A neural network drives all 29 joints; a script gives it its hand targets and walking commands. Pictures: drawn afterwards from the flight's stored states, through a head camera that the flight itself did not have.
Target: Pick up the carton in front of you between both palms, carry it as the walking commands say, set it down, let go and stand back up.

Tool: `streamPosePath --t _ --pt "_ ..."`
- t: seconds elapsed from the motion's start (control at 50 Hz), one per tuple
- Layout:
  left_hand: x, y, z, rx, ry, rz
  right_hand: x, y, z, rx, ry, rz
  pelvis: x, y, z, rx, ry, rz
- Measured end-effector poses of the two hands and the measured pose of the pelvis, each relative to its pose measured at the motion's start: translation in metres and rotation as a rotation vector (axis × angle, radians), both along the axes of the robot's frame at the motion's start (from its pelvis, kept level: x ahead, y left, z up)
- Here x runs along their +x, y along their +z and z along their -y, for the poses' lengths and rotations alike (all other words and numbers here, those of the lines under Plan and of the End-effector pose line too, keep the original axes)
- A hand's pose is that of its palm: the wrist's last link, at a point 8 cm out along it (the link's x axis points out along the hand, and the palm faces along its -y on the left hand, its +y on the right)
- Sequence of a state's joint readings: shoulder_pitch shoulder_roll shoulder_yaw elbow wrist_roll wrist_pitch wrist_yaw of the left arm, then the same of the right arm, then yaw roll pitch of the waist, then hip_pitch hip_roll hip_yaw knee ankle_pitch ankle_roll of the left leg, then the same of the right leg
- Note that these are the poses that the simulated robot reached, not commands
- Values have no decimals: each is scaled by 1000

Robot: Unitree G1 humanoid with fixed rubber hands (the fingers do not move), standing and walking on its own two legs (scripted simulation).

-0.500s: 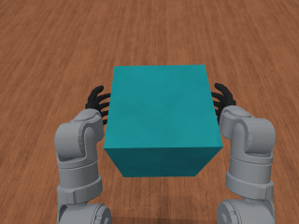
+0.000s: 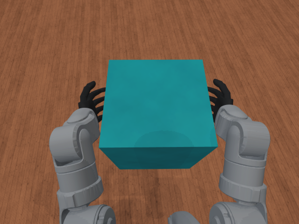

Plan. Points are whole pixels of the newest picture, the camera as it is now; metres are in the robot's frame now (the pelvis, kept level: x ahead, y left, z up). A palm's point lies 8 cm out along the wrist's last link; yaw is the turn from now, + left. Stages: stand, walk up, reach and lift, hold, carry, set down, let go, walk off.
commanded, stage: carry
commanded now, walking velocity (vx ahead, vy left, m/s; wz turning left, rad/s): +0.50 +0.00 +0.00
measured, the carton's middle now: (155, 122) +0.37 -0.03 +0.05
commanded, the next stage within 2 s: none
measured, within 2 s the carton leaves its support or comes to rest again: neither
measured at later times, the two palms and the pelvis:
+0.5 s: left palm (82, 23) +0.65 +0.15 +0.18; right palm (182, 13) +0.69 -0.15 +0.17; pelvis +0.31 -0.04 +0.04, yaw +2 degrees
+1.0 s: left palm out of the picture +0.88 +0.13 +0.22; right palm out of the picture +0.88 -0.17 +0.21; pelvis +0.52 -0.01 +0.06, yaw +0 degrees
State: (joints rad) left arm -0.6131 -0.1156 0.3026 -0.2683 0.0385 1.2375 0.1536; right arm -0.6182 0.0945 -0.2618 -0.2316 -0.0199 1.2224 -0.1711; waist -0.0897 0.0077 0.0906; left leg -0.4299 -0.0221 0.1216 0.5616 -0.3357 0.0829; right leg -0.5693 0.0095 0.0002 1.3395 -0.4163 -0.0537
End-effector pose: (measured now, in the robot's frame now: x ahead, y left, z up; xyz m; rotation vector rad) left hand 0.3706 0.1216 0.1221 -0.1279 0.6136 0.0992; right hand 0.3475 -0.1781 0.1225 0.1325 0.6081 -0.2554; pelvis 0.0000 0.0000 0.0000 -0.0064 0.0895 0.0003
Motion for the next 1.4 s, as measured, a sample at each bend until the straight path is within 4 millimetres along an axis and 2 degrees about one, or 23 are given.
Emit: streamPosePath --t 0.08,0.18,0.28,0.4,0.52,0.6,0.66,0.72,0.78,0.84,0.92,1.04,1.16,1.26,1.4 --pt "49 21 5 -3 -3 51 50 24 5 0 -5 51 48 11 2 -13 -1 -5" --pt "112 43 3 19 25 99 127 49 4 -9 41 97 119 12 14 -13 10 -9" --pt "172 45 -4 66 90 72 211 45 -4 -11 135 71 194 2 34 -30 29 20" --pt "221 35 -21 43 160 -45 282 37 -23 19 190 -44 258 26 44 2 31 11" --pt "294 59 -28 36 165 28 351 54 -30 29 181 29 324 39 38 18 34 -4" --pt "354 71 -28 38 120 82 398 67 -28 6 152 83 375 35 25 22 29 1" --pt "399 71 -26 36 66 88 427 69 -25 -23 112 86 411 29 13 38 19 19" --pt "431 66 -18 28 19 30 446 65 -18 -24 76 27 434 38 6 24 17 18" --pt "455 66 -10 11 4 -7 461 64 -10 -10 40 -10 453 50 1 7 10 8" --pt "476 73 -3 5 0 15 479 72 -4 3 20 14 471 56 1 0 6 1" --pt "496 86 -2 22 17 76 508 84 -2 13 42 75 497 53 7 8 4 13" --pt "516 95 -14 54 62 48 546 93 -14 13 102 47 535 56 12 4 6 21" --pt "531 91 -29 52 86 8 570 94 -29 -14 141 7 559 54 14 8 19 26" --pt "535 73 -34 48 93 -49 574 75 -34 -16 146 -50 572 53 12 7 27 33" --pt "532 48 -32 52 81 -79 567 46 -31 -13 134 -80 578 52 9 6 29 48"
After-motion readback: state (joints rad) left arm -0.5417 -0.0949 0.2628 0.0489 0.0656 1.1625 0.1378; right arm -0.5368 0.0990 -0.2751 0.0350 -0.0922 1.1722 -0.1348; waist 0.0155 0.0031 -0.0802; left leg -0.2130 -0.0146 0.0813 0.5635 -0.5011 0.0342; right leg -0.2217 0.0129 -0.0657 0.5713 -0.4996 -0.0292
